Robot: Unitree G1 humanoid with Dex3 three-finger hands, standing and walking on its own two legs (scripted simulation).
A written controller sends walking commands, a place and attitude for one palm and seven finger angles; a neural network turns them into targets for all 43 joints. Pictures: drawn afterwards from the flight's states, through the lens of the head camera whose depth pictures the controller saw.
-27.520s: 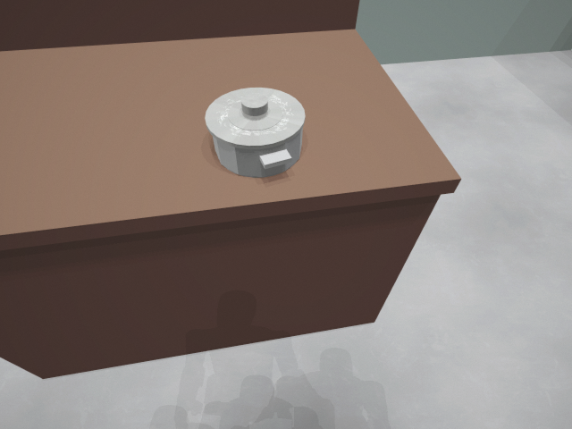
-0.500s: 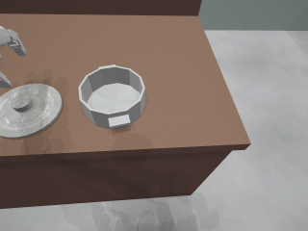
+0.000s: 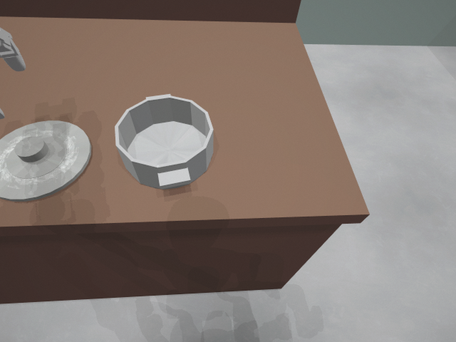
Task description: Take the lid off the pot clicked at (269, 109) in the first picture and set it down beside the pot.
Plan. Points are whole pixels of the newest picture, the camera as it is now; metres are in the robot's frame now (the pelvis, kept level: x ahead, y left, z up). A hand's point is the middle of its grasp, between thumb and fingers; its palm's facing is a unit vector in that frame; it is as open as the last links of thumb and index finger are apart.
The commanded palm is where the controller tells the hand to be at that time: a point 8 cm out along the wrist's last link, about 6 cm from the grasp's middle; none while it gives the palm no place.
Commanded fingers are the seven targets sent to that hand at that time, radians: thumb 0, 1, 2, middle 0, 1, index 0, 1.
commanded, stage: draw the hand back to the body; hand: left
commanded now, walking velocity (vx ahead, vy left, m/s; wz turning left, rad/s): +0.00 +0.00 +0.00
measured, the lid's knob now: (31, 149) +0.45 +0.37 +0.05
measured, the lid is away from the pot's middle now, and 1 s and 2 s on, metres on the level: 0.25 0.25 0.25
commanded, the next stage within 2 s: none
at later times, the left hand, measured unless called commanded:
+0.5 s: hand (6, 90) +0.41 +0.30 +0.22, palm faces +0.18 -0.68 -0.72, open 11.0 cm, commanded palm +0.36 +0.33 +0.26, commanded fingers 0.00 -0.03 0.74 -0.38 -0.78 -0.38 -0.78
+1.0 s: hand (3, 110) +0.35 +0.26 +0.24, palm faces +0.54 -0.81 -0.24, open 9.5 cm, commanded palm +0.29 +0.29 +0.25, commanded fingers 0.00 0.57 0.84 -0.27 -0.47 -0.27 -0.47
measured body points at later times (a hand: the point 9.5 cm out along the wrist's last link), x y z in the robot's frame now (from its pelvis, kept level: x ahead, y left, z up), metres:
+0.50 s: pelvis +0.00 -0.01 +0.01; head +0.04 +0.00 +0.45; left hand +0.40 +0.33 +0.25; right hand +0.13 -0.25 -0.10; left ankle +0.03 +0.06 -0.73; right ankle -0.03 -0.15 -0.73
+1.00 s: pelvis +0.02 -0.05 +0.01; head +0.02 -0.07 +0.46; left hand +0.31 +0.30 +0.26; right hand +0.16 -0.31 -0.09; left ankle +0.03 +0.06 -0.73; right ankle -0.03 -0.15 -0.73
